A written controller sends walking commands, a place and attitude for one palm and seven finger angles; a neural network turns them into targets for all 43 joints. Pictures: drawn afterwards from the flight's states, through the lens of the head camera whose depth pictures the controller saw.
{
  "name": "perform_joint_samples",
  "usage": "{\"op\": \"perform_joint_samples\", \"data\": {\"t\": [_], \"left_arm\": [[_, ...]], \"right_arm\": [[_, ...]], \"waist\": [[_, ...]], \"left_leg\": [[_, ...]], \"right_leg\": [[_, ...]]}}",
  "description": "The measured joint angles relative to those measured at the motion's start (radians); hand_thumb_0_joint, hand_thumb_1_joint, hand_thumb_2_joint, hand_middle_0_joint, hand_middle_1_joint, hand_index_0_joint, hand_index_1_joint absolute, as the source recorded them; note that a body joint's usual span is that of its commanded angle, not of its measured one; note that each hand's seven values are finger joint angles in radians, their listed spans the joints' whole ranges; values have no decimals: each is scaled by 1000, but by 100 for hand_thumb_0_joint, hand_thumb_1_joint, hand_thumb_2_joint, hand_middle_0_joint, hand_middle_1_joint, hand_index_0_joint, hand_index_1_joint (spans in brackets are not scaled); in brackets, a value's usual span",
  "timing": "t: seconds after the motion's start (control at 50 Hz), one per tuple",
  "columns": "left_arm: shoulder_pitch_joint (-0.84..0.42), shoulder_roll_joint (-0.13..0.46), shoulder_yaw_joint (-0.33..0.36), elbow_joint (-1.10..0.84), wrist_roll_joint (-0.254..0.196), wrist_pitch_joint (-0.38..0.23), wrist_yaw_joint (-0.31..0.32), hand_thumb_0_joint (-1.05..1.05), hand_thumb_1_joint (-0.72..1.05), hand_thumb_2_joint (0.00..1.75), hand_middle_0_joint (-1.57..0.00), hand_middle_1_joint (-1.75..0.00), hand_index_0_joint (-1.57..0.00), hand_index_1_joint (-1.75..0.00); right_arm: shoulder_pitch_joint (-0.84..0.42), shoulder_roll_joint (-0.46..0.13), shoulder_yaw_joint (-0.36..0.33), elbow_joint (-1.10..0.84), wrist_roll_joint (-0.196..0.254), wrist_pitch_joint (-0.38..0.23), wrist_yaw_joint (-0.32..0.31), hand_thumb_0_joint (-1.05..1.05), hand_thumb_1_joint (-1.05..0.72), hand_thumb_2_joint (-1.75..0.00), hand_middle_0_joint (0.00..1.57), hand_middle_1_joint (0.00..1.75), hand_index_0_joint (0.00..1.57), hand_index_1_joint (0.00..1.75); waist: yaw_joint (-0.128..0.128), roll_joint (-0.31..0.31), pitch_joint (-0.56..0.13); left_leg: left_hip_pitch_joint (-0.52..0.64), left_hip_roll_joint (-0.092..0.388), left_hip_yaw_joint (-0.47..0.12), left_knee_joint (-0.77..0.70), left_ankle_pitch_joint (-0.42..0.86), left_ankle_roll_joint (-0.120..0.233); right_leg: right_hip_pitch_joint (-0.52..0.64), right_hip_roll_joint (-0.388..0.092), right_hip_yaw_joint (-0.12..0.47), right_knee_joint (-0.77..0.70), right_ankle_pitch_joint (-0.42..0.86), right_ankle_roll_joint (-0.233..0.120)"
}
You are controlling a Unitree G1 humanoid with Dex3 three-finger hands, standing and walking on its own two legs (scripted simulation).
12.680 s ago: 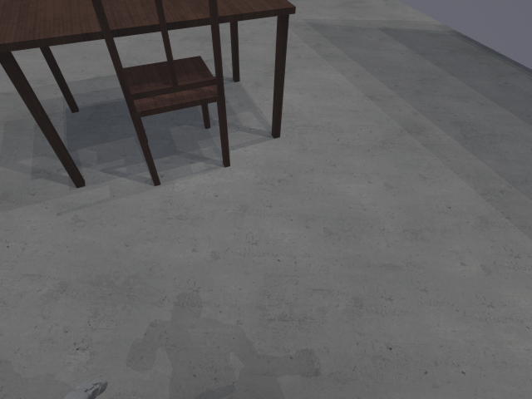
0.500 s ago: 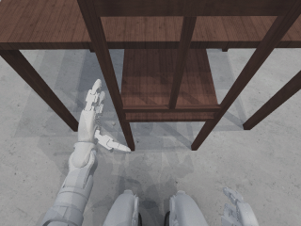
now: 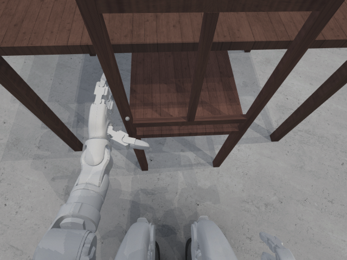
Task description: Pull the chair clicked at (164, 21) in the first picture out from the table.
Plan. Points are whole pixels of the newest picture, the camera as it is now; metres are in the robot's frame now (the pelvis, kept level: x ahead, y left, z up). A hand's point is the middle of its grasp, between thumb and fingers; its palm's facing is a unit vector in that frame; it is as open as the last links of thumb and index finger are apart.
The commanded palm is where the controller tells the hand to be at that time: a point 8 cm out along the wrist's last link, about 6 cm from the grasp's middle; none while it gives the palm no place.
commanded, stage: push the fingers through the gap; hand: left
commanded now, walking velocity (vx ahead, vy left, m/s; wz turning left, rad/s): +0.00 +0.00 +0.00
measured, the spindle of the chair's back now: (197, 81) +0.51 -0.06 +0.05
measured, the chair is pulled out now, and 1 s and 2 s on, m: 0.00 0.00 0.00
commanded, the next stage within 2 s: hook a spindle and tug to test in 0.86 s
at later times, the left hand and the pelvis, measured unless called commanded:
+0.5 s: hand (126, 99) +0.48 +0.11 +0.02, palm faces +0.03 -1.00 -0.03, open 17.0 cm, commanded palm +0.45 +0.15 +0.02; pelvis +0.00 +0.00 +0.00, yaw -1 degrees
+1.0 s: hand (127, 101) +0.48 +0.11 +0.02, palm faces +0.05 -1.00 -0.04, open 16.9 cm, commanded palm +0.44 +0.15 +0.02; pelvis +0.00 +0.00 +0.00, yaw -1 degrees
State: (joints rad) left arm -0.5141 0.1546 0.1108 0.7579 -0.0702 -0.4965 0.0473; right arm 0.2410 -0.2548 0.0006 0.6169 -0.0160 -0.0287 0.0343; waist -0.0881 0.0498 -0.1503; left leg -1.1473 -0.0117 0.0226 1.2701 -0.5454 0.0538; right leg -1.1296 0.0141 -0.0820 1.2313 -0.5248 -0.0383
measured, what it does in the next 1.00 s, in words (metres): stands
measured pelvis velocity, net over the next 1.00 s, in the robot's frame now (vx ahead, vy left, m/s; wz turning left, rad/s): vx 0.00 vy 0.00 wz -0.02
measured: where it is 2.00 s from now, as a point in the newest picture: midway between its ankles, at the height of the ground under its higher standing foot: outside the picture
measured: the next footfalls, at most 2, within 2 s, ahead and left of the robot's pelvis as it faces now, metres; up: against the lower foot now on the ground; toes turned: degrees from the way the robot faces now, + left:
none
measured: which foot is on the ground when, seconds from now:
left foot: down 0.00-1.00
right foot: down 0.00-1.00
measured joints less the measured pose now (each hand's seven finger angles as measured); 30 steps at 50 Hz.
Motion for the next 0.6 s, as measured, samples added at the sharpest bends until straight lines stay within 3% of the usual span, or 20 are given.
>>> {"op": "perform_joint_samples", "data": {"t": [0.14, 0.3, 0.42, 0.54, 0.6], "left_arm": [[-45, 22, 59, 52, 14, -23, 20, -1, -50, 30, -6, -8, -5, -8], [-118, 51, 74, 135, 15, -36, -7, -1, -50, 30, -6, -8, -6, -8], [-167, 55, 106, 187, 13, -34, -7, -1, -50, 30, -6, -8, -6, -8], [-207, 64, 120, 212, 36, -69, 6, -1, -50, 30, -6, -8, -6, -8], [-209, 69, 134, 233, 42, -57, 5, -1, -50, 30, -6, -8, -6, -8]], "right_arm": [[12, 7, 1, -6, -10, 7, 5, 1, -90, -90, 20, 30, 20, 30], [29, 7, 2, 17, -10, 19, 14, 0, -90, -90, 20, 30, 20, 30], [34, 5, 0, 16, -18, 20, 14, 0, -90, -90, 20, 30, 20, 30], [44, 6, -5, 20, -26, 30, 24, 0, -90, -90, 20, 30, 20, 30], [51, 7, -2, 18, -26, 47, 30, 0, -90, -90, 20, 30, 20, 30]], "waist": [[-18, -3, 5], [-21, 1, 1], [-37, 3, 4], [-43, 3, 1], [-43, 2, -3]], "left_leg": [[-15, 6, 8, 3, -3, 1], [-25, 7, 3, 6, -6, 1], [-42, 9, 3, 11, -6, 2], [-50, 12, 7, 15, -9, 2], [-49, 14, 10, 12, -9, 3]], "right_leg": [[-20, 6, 8, 4, 1, 1], [-27, 7, 4, 2, 0, 1], [-43, 9, 3, 3, 2, 2], [-53, 12, 7, 7, 1, 2], [-54, 14, 11, 6, 2, 2]]}}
